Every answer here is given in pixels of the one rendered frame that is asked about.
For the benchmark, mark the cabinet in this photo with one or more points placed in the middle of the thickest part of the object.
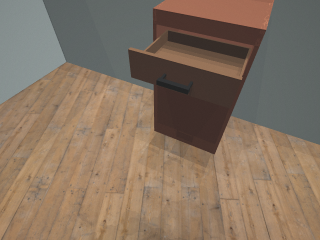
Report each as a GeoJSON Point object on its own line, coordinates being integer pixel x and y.
{"type": "Point", "coordinates": [194, 121]}

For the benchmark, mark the handle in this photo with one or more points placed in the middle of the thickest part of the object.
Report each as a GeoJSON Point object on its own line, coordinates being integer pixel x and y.
{"type": "Point", "coordinates": [173, 85]}

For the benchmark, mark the drawer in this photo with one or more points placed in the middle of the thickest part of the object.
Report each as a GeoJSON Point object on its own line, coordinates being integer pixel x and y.
{"type": "Point", "coordinates": [215, 67]}

